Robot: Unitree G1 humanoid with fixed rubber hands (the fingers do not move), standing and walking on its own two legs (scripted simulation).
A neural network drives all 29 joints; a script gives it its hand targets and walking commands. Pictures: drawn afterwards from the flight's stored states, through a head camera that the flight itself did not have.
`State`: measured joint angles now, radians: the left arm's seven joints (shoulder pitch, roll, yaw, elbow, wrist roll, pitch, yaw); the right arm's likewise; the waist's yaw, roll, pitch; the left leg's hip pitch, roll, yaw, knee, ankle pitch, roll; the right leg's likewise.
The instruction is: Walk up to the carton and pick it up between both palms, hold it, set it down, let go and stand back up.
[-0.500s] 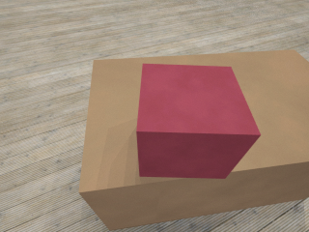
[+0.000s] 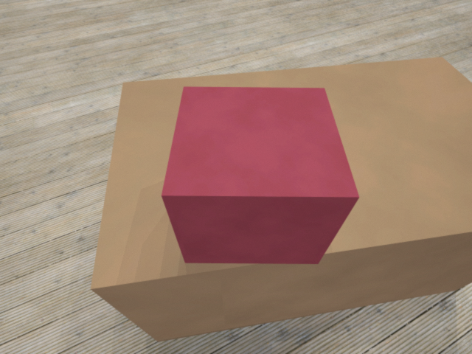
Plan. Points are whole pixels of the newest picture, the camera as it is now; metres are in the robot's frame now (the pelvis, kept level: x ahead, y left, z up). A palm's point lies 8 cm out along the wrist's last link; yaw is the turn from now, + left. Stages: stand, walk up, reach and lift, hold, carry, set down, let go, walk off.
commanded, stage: walk up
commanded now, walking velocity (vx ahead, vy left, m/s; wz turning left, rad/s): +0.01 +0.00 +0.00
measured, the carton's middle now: (252, 177) +0.44 +0.00 +0.01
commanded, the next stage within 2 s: stand in 1.02 s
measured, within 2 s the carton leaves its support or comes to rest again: neither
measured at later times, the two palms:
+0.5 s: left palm out of the picture -0.02 +0.16 -0.15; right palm out of the picture +0.02 -0.24 -0.13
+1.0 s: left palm out of the picture -0.01 +0.20 -0.14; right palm out of the picture -0.02 -0.19 -0.13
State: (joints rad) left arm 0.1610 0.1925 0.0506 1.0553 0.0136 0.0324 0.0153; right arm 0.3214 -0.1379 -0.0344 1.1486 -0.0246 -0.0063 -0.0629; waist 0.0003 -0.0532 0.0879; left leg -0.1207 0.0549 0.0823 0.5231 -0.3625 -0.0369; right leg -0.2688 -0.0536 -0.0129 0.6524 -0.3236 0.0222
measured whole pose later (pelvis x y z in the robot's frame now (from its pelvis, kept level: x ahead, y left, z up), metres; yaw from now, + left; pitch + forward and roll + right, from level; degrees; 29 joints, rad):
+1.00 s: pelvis +0.01 +0.01 +0.01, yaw +2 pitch -2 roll +0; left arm 0.27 0.11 0.00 1.19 0.00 0.01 0.04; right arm 0.32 -0.08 0.01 1.19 -0.01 -0.03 -0.04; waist 0.00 -0.03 0.05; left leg -0.07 -0.05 0.04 0.37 -0.26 0.06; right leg -0.11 -0.04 -0.06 0.39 -0.23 0.03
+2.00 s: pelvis +0.05 +0.03 +0.01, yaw +2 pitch -1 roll +0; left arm 0.31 0.08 -0.01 1.20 0.00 0.01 0.05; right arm 0.35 -0.09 0.00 1.15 -0.01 -0.04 -0.05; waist -0.01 -0.02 0.05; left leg -0.04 -0.10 0.04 0.35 -0.30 0.10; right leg -0.10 -0.09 -0.05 0.42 -0.29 0.07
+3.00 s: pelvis -0.06 -0.08 +0.00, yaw +1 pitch +3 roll +2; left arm -0.01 0.32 0.15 0.68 -0.06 0.42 -0.18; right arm 0.13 0.02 0.16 0.53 0.17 0.26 -0.27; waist 0.01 -0.07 -0.06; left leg -0.36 0.06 0.03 0.53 -0.23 0.02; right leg -0.40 0.05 -0.08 0.53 -0.19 -0.10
